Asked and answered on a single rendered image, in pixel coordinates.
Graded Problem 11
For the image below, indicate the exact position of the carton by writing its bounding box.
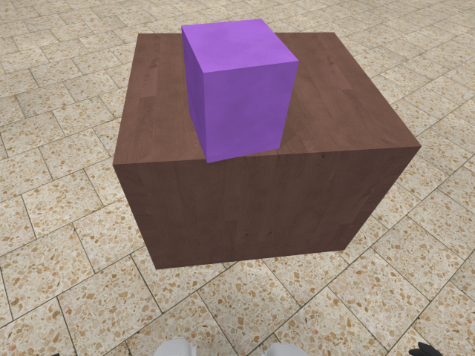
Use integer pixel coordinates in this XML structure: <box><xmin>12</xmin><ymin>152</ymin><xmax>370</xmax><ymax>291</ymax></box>
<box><xmin>181</xmin><ymin>19</ymin><xmax>299</xmax><ymax>163</ymax></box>

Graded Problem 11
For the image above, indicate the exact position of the left robot thigh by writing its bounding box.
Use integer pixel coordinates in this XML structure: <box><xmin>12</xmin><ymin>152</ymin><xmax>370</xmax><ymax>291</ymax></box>
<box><xmin>153</xmin><ymin>339</ymin><xmax>197</xmax><ymax>356</ymax></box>

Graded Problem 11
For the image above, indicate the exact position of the pedestal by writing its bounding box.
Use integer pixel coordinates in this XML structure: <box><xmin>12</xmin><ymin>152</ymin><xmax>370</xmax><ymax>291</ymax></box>
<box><xmin>112</xmin><ymin>32</ymin><xmax>421</xmax><ymax>270</ymax></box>

